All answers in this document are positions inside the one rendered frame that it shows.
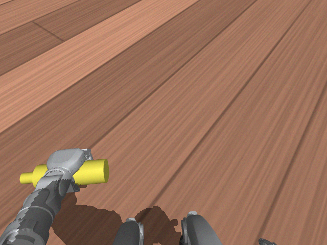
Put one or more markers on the left robot hand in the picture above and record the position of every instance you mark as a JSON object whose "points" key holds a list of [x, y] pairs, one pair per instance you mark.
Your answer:
{"points": [[71, 160]]}

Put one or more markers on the left robot arm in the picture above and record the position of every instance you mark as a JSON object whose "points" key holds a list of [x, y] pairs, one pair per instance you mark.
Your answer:
{"points": [[32, 223]]}

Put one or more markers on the bottle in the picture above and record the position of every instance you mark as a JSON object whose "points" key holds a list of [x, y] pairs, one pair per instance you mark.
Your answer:
{"points": [[91, 172]]}

